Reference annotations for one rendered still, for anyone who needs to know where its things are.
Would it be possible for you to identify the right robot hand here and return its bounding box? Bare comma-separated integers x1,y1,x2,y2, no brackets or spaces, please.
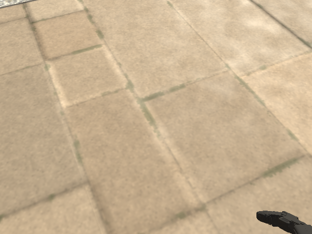
256,211,312,234

